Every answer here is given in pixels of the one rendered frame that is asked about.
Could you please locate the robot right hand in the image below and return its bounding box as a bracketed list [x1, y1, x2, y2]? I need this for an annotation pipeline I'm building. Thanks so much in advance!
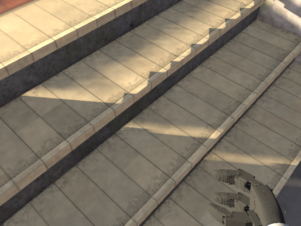
[206, 169, 287, 226]

